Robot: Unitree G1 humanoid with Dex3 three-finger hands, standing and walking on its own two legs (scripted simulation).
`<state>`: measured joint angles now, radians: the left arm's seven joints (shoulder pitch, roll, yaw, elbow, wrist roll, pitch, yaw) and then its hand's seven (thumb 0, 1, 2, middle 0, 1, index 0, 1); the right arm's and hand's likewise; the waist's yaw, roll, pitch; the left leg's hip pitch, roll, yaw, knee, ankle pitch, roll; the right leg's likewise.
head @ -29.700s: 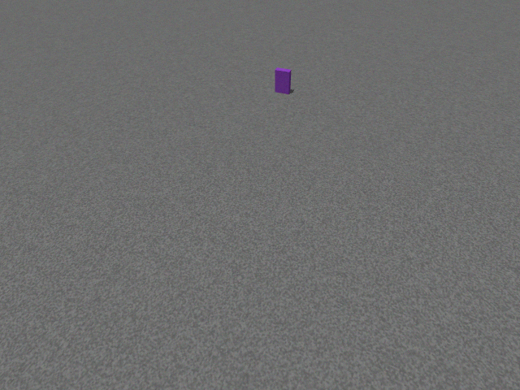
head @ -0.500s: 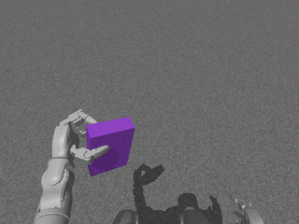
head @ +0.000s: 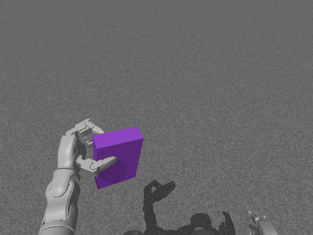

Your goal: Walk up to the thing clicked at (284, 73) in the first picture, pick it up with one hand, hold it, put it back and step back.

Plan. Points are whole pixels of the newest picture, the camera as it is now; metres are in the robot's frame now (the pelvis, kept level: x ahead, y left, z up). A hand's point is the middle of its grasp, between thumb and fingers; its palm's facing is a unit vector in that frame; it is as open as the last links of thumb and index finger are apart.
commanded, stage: hold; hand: left
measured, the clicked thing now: (116, 159) +0.32 +0.13 +0.00
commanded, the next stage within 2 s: none
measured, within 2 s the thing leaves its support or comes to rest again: neither
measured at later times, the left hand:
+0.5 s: hand (96, 143) +0.33 +0.17 +0.08, palm faces +0.01 -1.00 +0.00, open 8.7 cm
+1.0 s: hand (93, 142) +0.33 +0.17 +0.08, palm faces +0.00 -1.00 +0.00, open 8.7 cm
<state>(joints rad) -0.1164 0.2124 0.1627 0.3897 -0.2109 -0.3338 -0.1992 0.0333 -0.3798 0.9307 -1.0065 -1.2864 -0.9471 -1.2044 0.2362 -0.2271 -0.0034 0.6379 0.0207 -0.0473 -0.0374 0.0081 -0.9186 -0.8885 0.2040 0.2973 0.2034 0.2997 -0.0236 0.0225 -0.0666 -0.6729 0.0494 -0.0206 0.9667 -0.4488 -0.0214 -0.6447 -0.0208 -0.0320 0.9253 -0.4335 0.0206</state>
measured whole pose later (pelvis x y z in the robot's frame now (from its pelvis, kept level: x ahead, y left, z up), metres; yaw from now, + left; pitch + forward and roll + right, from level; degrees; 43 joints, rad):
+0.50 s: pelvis +0.00 +0.00 +0.01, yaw +0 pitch +6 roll -1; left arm -0.12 0.21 0.16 0.40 -0.20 -0.32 -0.17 0.03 -0.38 0.92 -1.01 -1.27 -0.96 -1.19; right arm 0.24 -0.23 0.00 0.65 0.02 -0.04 -0.04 0.01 -0.93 -0.89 0.20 0.30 0.20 0.30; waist -0.02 0.02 -0.05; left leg -0.58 0.05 -0.02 0.88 -0.42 -0.02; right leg -0.55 -0.02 -0.03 0.85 -0.40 0.02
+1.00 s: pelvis +0.00 +0.00 +0.02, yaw +0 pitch +5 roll -1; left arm -0.13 0.21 0.16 0.41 -0.21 -0.32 -0.18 0.03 -0.38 0.92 -1.01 -1.28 -0.95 -1.20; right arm 0.24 -0.22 0.00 0.66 0.02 -0.04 -0.03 0.01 -0.93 -0.89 0.20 0.30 0.20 0.30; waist -0.02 0.02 -0.04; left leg -0.54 0.05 -0.01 0.85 -0.41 -0.02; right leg -0.52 -0.02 -0.03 0.81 -0.39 0.02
